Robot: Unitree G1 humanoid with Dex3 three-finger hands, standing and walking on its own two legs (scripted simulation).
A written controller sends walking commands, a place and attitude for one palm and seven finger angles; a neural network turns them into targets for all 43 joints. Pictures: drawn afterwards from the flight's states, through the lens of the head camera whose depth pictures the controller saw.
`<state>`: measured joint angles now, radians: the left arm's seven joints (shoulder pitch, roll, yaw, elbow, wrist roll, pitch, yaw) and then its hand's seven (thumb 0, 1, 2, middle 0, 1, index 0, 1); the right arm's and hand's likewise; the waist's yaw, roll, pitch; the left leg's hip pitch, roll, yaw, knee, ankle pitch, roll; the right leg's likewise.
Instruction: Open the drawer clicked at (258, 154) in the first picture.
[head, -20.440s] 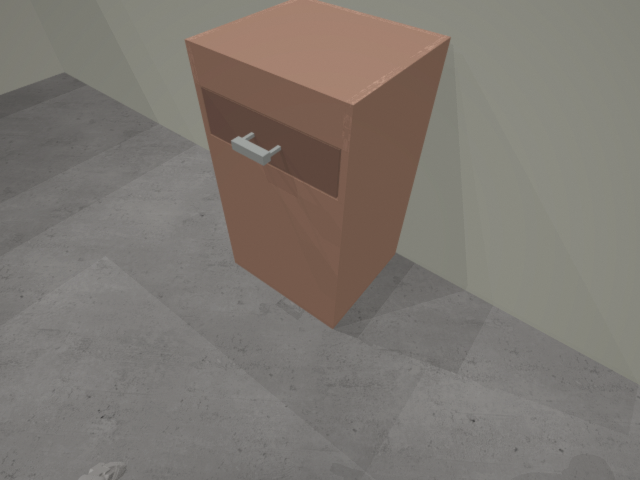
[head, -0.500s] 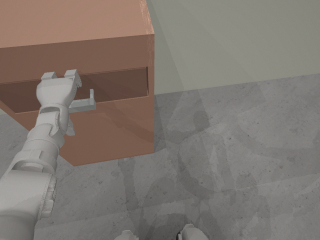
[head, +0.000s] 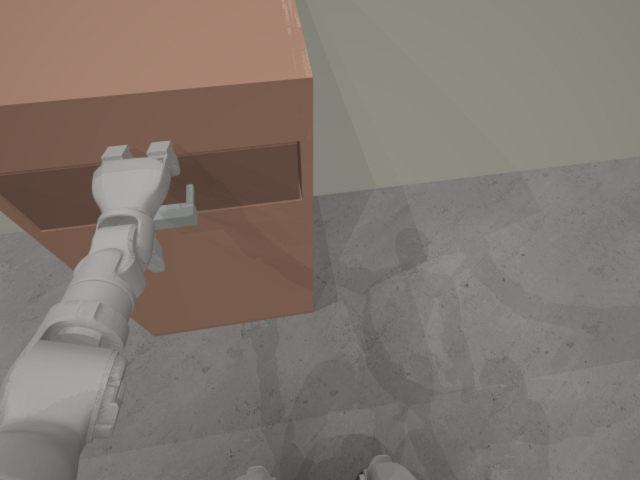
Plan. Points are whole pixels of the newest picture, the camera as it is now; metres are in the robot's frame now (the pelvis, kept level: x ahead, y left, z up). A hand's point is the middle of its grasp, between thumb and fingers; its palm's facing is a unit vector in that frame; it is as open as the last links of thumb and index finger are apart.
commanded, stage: lower the fingers behind the handle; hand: left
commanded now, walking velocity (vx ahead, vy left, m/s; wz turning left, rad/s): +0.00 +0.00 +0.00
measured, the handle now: (160, 205) +0.52 +0.23 -0.05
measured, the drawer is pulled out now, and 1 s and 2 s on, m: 0.00 0.00 0.00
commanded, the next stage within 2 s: close the thumb around the handle in 1.60 s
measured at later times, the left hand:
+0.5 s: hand (152, 228) +0.46 +0.22 -0.02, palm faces -0.06 -0.01 -1.00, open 13.8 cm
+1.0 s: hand (160, 235) +0.47 +0.22 -0.05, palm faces -0.07 -0.01 -1.00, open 13.8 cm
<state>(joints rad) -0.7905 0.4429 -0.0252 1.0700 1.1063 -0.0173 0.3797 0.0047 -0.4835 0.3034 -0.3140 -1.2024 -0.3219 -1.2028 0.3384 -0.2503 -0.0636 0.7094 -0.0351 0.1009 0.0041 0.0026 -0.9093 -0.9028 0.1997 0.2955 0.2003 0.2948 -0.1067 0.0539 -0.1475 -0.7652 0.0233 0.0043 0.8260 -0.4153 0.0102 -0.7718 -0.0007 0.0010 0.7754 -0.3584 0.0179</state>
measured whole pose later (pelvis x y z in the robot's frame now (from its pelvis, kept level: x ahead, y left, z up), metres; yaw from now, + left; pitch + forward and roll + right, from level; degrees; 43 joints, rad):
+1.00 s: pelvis -0.02 +0.00 -0.03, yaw +0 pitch +26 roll -2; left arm -0.86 0.48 -0.02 1.18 1.13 -0.02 0.45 0.00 -0.48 0.30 -0.31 -1.20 -0.32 -1.22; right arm 0.34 -0.25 -0.05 0.75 -0.06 0.06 0.01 0.00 -0.91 -0.90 0.20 0.30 0.20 0.29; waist -0.15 0.06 -0.17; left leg -1.02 0.02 -0.01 1.04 -0.47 0.01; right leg -1.02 0.00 -0.01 0.98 -0.41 0.02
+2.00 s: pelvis -0.02 +0.00 -0.04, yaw +0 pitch +27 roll -2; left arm -0.81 0.47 0.01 1.12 1.12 -0.03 0.47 0.00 -0.09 0.47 -0.34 -1.24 -0.35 -1.24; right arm 0.31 -0.26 -0.06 0.75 -0.06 0.06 0.01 0.00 -0.91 -0.90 0.20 0.30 0.20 0.29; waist -0.13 0.06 -0.18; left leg -1.06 0.03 -0.02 1.09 -0.49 0.00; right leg -1.06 0.01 -0.02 1.02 -0.43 0.01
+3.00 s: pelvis +0.00 +0.00 -0.03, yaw -1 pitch +24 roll -2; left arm -0.54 0.37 -0.02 0.91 1.11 -0.01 0.52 0.01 0.67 0.77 -0.29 -1.35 -0.33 -1.29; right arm 0.29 -0.24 -0.07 0.74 -0.05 0.09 0.02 0.00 -0.91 -0.90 0.20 0.30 0.20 0.29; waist -0.07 0.06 -0.19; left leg -0.92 0.03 0.01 1.01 -0.50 0.01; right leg -0.93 0.01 0.01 0.95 -0.43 0.02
